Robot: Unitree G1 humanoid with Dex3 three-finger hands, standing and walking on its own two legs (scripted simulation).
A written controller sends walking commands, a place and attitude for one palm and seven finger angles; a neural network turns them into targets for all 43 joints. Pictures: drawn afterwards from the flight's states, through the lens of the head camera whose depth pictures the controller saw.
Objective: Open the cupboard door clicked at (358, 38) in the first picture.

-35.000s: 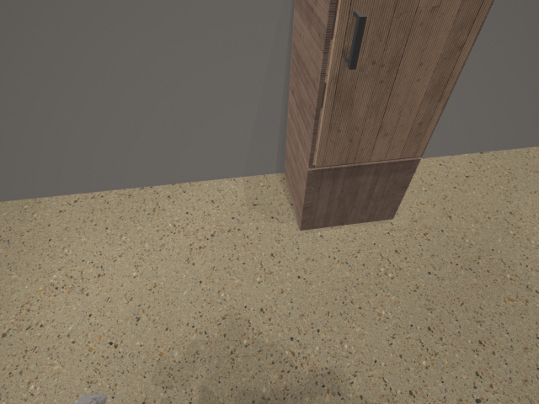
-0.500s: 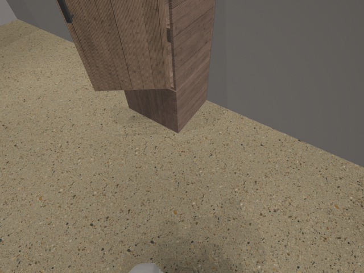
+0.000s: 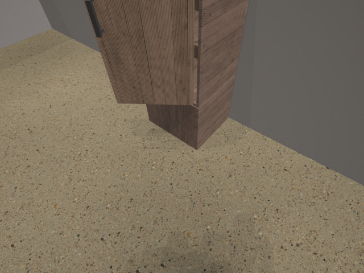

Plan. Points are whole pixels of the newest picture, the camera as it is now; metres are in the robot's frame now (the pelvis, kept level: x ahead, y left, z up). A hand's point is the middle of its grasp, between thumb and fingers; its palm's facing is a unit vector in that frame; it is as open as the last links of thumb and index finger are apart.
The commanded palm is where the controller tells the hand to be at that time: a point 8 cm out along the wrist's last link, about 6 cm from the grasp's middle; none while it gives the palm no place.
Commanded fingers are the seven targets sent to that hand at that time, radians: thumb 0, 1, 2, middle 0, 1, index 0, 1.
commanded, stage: take the last steps up to it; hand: left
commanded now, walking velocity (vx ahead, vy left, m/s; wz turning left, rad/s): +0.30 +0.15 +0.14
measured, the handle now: (95, 17) +0.96 +0.38 +0.13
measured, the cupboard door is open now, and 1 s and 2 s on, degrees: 36 36 36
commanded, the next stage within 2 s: come to a stop and stand still in 0.94 s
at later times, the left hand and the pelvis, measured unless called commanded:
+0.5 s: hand out of the picture +0.08 +0.26 -0.18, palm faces +0.17 -0.97 -0.18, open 7.4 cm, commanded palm none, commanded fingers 0.00 0.90 0.90 -0.20 -0.30 -0.20 -0.30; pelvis +0.16 +0.09 -0.01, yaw +5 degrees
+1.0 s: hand (104, 177) +0.41 +0.28 -0.14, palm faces +0.08 -0.97 -0.24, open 7.2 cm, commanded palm none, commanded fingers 0.00 0.90 0.90 -0.20 -0.30 -0.20 -0.30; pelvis +0.34 +0.09 +0.01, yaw +2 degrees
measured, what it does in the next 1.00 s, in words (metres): walks ahead: left foot, then right foot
